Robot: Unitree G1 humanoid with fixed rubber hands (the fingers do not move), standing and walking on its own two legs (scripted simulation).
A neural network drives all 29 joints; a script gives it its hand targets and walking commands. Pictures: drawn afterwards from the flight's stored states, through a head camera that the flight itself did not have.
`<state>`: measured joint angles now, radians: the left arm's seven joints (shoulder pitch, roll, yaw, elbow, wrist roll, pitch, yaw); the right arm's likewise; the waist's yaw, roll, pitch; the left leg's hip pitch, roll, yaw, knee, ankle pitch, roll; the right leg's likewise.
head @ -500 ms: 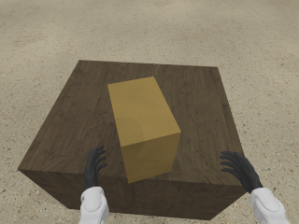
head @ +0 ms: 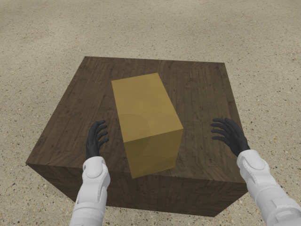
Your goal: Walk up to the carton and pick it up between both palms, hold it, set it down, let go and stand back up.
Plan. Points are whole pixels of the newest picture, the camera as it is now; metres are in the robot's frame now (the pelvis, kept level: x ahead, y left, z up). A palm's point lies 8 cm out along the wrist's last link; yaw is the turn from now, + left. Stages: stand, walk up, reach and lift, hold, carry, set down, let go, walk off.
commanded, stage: reach and lift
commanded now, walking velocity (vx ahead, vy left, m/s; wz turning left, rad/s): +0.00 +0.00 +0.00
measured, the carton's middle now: (144, 126) +0.42 +0.10 -0.06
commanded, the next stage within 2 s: none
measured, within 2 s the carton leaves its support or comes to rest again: neither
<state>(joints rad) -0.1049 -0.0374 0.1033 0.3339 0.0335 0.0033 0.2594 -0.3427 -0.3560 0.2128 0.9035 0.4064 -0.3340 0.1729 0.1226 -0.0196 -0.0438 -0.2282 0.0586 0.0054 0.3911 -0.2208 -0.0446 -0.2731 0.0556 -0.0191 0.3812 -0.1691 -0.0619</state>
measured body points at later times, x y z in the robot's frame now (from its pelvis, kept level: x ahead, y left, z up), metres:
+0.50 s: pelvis +0.00 +0.00 +0.00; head +0.03 +0.00 +0.45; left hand +0.32 +0.24 +0.08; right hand +0.42 -0.14 +0.07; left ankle -0.02 +0.15 -0.74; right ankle +0.02 -0.08 -0.74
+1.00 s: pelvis -0.01 -0.01 +0.00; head +0.03 -0.01 +0.45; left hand +0.34 +0.26 +0.11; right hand +0.47 -0.09 +0.12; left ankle -0.02 +0.15 -0.74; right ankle +0.02 -0.08 -0.74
